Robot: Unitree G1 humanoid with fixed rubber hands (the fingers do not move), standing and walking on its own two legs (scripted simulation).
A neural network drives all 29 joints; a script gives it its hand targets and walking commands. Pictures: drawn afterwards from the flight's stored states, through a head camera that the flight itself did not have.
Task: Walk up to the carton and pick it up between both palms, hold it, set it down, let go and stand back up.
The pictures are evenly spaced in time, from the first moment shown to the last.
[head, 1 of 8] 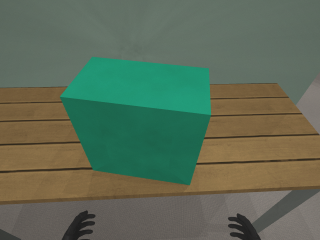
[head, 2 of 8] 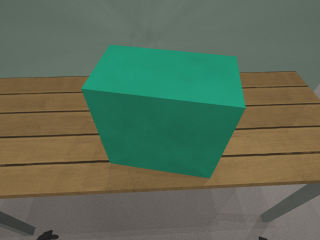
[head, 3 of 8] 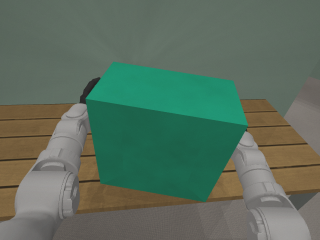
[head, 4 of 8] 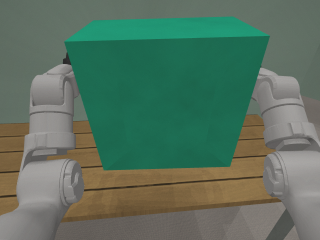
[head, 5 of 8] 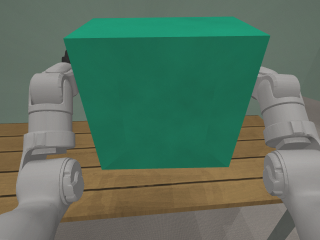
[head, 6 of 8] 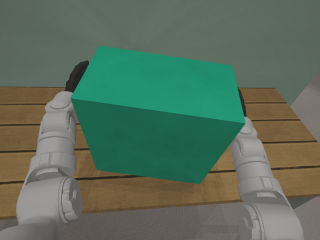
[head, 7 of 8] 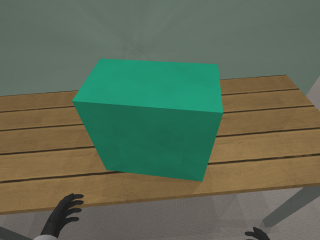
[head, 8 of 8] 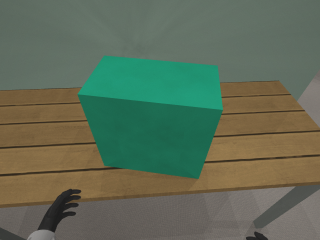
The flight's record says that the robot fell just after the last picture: no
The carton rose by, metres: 0.25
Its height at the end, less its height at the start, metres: +0.00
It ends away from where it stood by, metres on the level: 0.02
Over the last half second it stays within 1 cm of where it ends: yes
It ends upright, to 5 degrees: yes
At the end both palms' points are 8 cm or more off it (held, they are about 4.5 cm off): yes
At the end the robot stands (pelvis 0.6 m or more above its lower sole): yes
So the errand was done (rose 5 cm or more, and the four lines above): yes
